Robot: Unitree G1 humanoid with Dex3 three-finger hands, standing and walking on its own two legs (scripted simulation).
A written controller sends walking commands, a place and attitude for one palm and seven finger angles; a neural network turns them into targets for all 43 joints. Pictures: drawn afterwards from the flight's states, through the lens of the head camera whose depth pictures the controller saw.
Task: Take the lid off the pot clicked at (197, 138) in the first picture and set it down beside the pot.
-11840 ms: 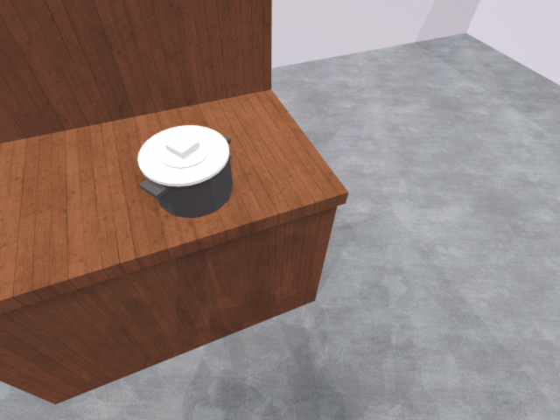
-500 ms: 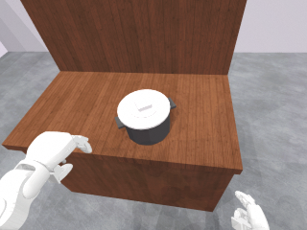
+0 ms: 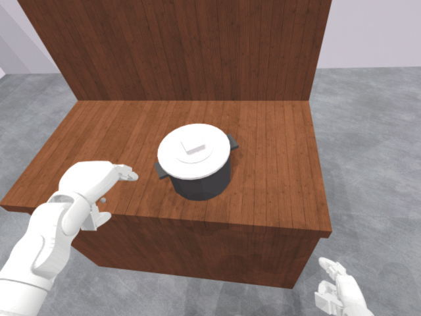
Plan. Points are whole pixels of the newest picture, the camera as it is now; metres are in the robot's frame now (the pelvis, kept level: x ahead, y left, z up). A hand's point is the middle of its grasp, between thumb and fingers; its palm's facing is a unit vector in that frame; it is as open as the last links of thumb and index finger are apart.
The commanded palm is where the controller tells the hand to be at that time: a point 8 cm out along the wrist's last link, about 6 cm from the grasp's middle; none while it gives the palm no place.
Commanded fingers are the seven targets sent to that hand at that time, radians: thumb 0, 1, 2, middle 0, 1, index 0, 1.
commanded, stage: move the open hand above the knob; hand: left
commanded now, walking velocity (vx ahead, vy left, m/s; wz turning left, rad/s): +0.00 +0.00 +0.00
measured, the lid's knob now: (192, 143) +0.50 +0.10 +0.02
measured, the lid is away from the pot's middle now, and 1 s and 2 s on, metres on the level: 0.00 0.00 0.00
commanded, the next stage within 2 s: none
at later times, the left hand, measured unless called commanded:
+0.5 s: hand (124, 176) +0.35 +0.21 +0.08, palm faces -0.28 -0.07 -0.96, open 10.2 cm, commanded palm +0.34 +0.19 +0.15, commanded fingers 0.00 -0.27 1.34 -0.81 -0.08 -0.81 -0.08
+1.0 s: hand (161, 149) +0.41 +0.14 +0.09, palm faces -0.22 -0.02 -0.97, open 10.1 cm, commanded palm +0.40 +0.14 +0.15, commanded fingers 0.00 -0.27 1.34 -0.81 -0.08 -0.81 -0.08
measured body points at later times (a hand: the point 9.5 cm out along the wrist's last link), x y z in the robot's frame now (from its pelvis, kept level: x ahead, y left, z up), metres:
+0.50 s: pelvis +0.02 -0.02 +0.00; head +0.05 -0.07 +0.44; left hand +0.36 +0.21 +0.14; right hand +0.21 -0.26 -0.12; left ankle +0.01 +0.13 -0.74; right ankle +0.01 -0.16 -0.74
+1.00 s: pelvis +0.02 -0.01 +0.00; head +0.04 -0.06 +0.44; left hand +0.42 +0.14 +0.15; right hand +0.18 -0.24 -0.13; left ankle +0.01 +0.13 -0.74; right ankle +0.01 -0.16 -0.74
